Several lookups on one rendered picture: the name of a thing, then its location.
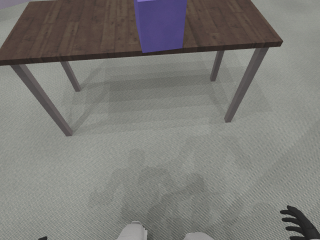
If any robot left thigh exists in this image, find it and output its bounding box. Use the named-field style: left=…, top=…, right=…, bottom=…
left=116, top=224, right=148, bottom=240

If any carton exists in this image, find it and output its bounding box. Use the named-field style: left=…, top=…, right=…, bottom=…
left=133, top=0, right=187, bottom=53

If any robot left shin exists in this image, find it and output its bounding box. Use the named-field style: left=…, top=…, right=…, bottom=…
left=131, top=221, right=142, bottom=225

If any right robot hand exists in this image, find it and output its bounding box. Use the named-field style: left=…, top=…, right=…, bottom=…
left=280, top=205, right=320, bottom=240

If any table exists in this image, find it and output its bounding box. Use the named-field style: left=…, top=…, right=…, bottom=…
left=0, top=0, right=283, bottom=137

